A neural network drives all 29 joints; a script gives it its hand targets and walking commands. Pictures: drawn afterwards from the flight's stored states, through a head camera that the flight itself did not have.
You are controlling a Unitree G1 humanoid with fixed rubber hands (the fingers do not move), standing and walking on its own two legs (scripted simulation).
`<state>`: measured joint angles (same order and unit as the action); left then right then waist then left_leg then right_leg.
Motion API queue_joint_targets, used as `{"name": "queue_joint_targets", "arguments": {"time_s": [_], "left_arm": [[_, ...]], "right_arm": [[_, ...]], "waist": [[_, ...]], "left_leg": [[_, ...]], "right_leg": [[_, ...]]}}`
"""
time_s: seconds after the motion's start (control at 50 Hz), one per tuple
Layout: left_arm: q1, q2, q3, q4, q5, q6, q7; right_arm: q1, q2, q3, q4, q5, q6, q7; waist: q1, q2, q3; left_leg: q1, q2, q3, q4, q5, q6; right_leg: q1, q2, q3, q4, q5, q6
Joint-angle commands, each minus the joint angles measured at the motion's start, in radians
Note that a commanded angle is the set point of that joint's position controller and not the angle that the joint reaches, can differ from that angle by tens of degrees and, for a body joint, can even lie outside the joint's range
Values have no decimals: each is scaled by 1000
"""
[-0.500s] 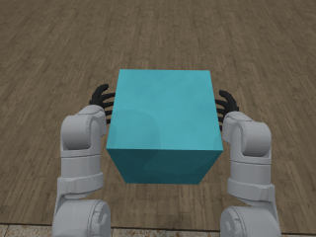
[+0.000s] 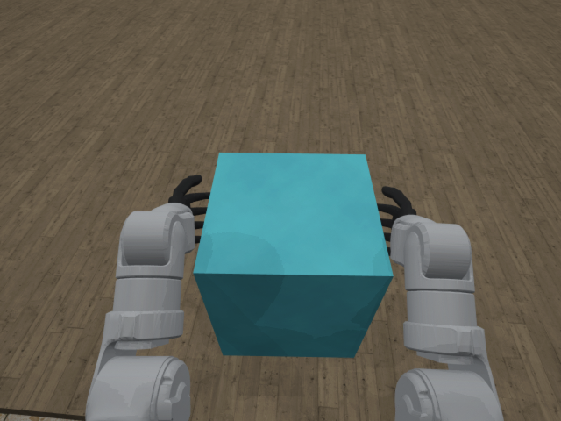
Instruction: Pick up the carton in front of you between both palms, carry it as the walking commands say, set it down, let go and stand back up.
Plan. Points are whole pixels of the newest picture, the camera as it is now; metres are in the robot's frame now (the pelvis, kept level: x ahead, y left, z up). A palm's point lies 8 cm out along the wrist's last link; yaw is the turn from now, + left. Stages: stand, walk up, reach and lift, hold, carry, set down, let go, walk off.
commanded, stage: carry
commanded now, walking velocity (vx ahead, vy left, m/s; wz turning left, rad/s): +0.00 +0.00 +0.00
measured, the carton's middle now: (290, 260) +0.35 +0.01 +0.04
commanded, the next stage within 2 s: none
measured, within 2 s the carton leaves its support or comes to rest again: neither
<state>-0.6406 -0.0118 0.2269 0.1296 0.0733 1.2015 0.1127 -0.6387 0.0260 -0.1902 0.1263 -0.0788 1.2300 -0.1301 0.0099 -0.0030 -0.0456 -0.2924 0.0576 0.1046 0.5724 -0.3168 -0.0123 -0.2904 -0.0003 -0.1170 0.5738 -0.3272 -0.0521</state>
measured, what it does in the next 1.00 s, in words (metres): stands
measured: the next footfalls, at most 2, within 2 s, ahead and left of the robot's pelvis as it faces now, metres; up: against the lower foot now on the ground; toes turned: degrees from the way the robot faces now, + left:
right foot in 1.18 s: +0.12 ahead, -0.07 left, +0.00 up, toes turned -6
left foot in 1.60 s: +0.48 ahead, +0.13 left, +0.08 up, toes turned +4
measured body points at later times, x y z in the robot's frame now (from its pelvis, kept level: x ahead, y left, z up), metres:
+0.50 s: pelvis -0.04 +0.01 +0.00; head -0.05 +0.01 +0.45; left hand +0.32 +0.16 +0.12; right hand +0.32 -0.14 +0.12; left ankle -0.01 +0.12 -0.73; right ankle -0.02 -0.08 -0.73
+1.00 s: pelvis -0.01 +0.02 +0.00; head -0.03 +0.03 +0.45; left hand +0.36 +0.18 +0.17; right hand +0.36 -0.13 +0.17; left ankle -0.01 +0.12 -0.73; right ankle -0.02 -0.08 -0.72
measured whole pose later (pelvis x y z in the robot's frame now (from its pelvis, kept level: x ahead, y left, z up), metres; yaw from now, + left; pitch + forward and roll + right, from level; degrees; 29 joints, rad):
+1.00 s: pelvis -0.01 +0.02 +0.00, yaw +0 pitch +3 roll +1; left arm -0.76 0.04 0.22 0.11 0.03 1.32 0.14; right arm -0.78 -0.02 -0.20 0.14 -0.04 1.32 -0.14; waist -0.01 -0.02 -0.12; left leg -0.32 0.02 0.13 0.59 -0.31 0.03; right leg -0.36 -0.05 -0.11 0.69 -0.40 -0.04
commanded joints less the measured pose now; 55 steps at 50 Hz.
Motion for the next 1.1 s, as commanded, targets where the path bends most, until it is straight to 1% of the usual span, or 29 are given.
{"name": "queue_joint_targets", "arguments": {"time_s": [0.0, 0.1, 0.24, 0.42, 0.66, 0.68, 0.7, 0.72, 0.76, 0.78, 0.8, 0.84, 0.86, 0.88, 0.9, 0.92, 0.94, 0.96, 0.98, 1.0, 1.02, 1.04, 1.06, 1.08], "left_arm": [[-711, -1126, -650, -67, -455, -3, -255], [-697, -1120, -628, -34, -442, -5, -253], [-695, -1114, -603, -13, -427, -6, -247], [-709, -1117, -595, -17, -429, -3, -241], [-716, -1123, -601, -28, -435, 0, -241], [-726, -1121, -605, -39, -438, -1, -241], [-742, -1119, -610, -53, -442, -1, -239], [-758, -1114, -615, -71, -447, 1, -237], [-788, -1098, -627, -104, -461, 8, -229], [-806, -1087, -633, -125, -468, 14, -224], [-825, -1072, -637, -146, -474, 22, -218], [-842, -1031, -628, -166, -480, 42, -206], [-827, -1008, -619, -157, -478, 56, -201], [-825, -992, -609, -154, -474, 69, -196], [-827, -981, -602, -146, -469, 81, -194], [-832, -977, -595, -135, -466, 93, -193], [-843, -977, -588, -117, -464, 104, -193], [-852, -975, -576, -90, -459, 114, -193], [-860, -978, -562, -60, -455, 122, -195], [-870, -984, -546, -27, -450, 126, -198], [-866, -997, -529, 8, -445, 129, -201], [-860, -1012, -511, 38, -438, 129, -204], [-867, -1025, -498, 51, -435, 128, -208], [-882, -1040, -492, 51, -436, 126, -209]], "right_arm": [[-728, 1064, 599, -114, 414, -43, 238], [-734, 1063, 593, -94, 418, -43, 241], [-751, 1073, 584, -72, 431, -44, 245], [-763, 1084, 573, -68, 437, -42, 243], [-762, 1086, 572, -76, 434, -39, 239], [-770, 1086, 575, -83, 437, -39, 239], [-789, 1086, 581, -98, 441, -39, 238], [-810, 1085, 588, -115, 446, -38, 236], [-848, 1075, 598, -150, 460, -30, 228], [-867, 1065, 603, -168, 466, -24, 223], [-887, 1053, 607, -185, 474, -17, 219], [-904, 1018, 599, -200, 483, 2, 210], [-888, 1003, 589, -187, 483, 17, 206], [-886, 985, 575, -177, 479, 30, 203], [-890, 969, 561, -161, 474, 42, 203], [-890, 954, 545, -136, 466, 54, 205], [-865, 939, 526, -101, 455, 64, 207], [-843, 928, 507, -65, 447, 72, 208], [-853, 924, 492, -47, 445, 78, 209], [-864, 931, 482, -36, 444, 83, 209], [-883, 944, 476, -34, 445, 85, 211], [-908, 962, 476, -38, 449, 84, 213], [-948, 983, 481, -57, 459, 81, 216], [-992, 1006, 490, -81, 472, 78, 218]], "waist": [[-12, 17, -417], [-11, 13, -389], [-10, 9, -369], [-12, 5, -373], [-12, 4, -388], [-11, 3, -394], [-9, 2, -385], [-8, -3, -373], [-7, -24, -347], [-6, -34, -330], [-2, -53, -321], [13, -108, -341], [13, -120, -348], [6, -111, -360], [-5, -83, -360], [-16, -25, -348], [-33, 95, -337], [-52, 207, -325], [-67, 248, -303], [-82, 218, -300], [-87, 174, -313], [-83, 144, -330], [-75, 137, -338], [-62, 146, -341]], "left_leg": [[164, 105, -81, -38, 373, 46], [138, 103, -88, -66, 312, 50], [110, 100, -91, -92, 253, 52], [100, 96, -90, -103, 215, 54], [95, 95, -90, -102, 205, 56], [94, 89, -88, -112, 159, 58], [87, 87, -85, -127, 94, 57], [73, 80, -78, -130, 5, 58], [26, 45, -63, -108, -205, 71], [-4, 33, -56, -90, -255, 74], [-20, 16, -36, -55, -238, 73], [-71, -25, 22, 62, -135, 64], [-75, -38, 33, 61, -120, 66], [-14, -41, 29, 12, -102, 75], [61, -39, 23, -44, -86, 84], [125, -8, -33, -94, -77, 97], [188, 91, -195, -175, -96, 134], [273, 200, -370, -237, -72, 191], [363, 264, -465, -222, 28, 249], [414, 290, -488, -208, 150, 283], [435, 296, -475, -198, 228, 293], [432, 288, -434, -192, 258, 283], [399, 267, -372, -189, 280, 261], [344, 238, -307, -183, 276, 236]], "right_leg": [[134, -143, 112, -55, 416, -12], [121, -144, 112, -77, 335, -9], [110, -146, 113, -97, 274, -7], [97, -150, 115, -108, 245, -6], [87, -151, 116, -110, 235, -5], [86, -147, 114, -120, 183, -6], [76, -147, 114, -140, 104, -5], [64, -147, 120, -159, -6, -8], [33, -141, 150, -189, -268, -30], [26, -150, 174, -210, -346, -43], [28, -166, 202, -228, -365, -57], [97, -224, 280, -263, -340, -92], [112, -240, 287, -264, -326, -107], [78, -233, 247, -238, -299, -108], [30, -203, 189, -196, -261, -90], [-25, -162, 123, -120, -211, -61], [-118, -99, 43, 46, -151, -21], [-256, -37, -21, 201, -145, 12], [-397, -18, -10, 254, -179, 19], [-476, -26, 14, 311, -217, 16], [-498, -33, 33, 333, -229, 13], [-479, -35, 38, 312, -217, 12], [-425, -23, 24, 274, -190, 11], [-350, -7, 9, 221, -159, 9]]}}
